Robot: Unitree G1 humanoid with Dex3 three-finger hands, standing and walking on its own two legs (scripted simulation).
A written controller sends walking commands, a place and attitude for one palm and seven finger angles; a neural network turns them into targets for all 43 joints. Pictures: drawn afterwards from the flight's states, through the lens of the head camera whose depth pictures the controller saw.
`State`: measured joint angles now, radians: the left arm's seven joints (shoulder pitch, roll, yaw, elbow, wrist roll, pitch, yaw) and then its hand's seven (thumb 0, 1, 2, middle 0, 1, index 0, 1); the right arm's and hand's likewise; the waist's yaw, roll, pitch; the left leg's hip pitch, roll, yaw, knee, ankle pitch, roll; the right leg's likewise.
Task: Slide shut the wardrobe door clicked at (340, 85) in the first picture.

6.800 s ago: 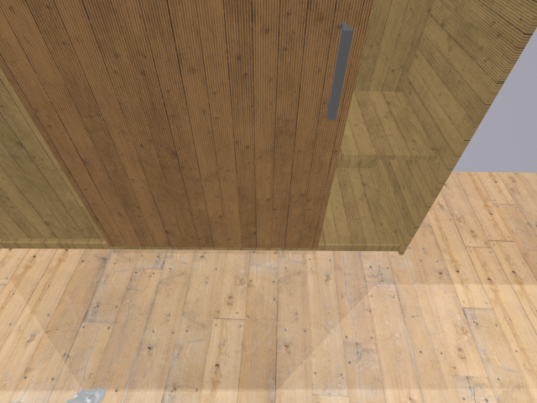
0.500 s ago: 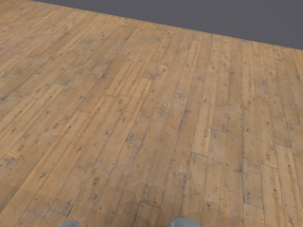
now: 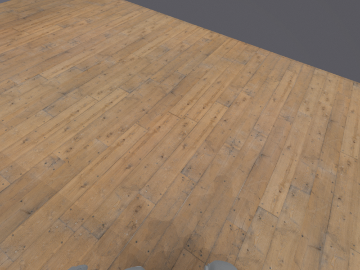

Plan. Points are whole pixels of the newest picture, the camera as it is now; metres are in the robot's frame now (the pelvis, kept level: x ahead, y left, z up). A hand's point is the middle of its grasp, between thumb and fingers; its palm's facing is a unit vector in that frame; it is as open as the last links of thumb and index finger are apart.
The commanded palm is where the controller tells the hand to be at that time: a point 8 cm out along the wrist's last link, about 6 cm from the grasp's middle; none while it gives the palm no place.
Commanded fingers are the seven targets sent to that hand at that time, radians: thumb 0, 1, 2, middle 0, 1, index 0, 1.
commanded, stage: turn to face it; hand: left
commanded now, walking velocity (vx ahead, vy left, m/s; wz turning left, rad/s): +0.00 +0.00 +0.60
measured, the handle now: out of the picture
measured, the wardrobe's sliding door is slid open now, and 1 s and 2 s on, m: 0.38 0.38 0.38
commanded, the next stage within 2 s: none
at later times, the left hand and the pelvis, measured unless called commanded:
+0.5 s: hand out of the picture +0.01 +0.15 -0.13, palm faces +0.32 -0.91 -0.27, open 7.4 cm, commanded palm none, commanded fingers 0.00 0.90 0.90 -0.20 -0.30 -0.20 -0.30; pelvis -0.01 -0.06 +0.02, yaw +18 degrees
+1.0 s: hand out of the picture -0.09 +0.20 -0.14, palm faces +0.60 -0.75 -0.27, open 7.4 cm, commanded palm none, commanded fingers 0.00 0.90 0.90 -0.20 -0.30 -0.20 -0.30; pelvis -0.03 -0.03 +0.02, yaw +36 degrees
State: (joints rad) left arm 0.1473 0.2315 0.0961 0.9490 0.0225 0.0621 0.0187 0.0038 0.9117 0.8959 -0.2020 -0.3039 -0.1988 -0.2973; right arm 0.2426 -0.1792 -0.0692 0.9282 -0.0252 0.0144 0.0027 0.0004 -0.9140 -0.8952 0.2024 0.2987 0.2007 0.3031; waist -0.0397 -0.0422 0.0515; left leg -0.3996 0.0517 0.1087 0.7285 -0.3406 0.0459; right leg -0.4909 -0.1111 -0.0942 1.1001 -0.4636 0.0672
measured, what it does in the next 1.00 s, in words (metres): steps on the spot, turning left: right foot, then left foot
